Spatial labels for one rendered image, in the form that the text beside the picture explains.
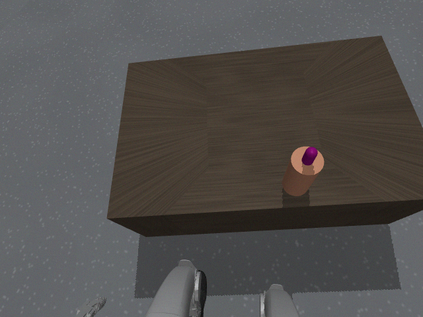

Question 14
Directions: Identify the left robot hand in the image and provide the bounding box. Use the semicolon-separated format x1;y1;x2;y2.
75;297;106;317

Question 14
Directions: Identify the bottle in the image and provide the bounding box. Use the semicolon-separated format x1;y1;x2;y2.
282;147;324;196

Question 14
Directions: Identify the left robot foot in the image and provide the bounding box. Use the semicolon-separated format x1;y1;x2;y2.
189;270;207;317

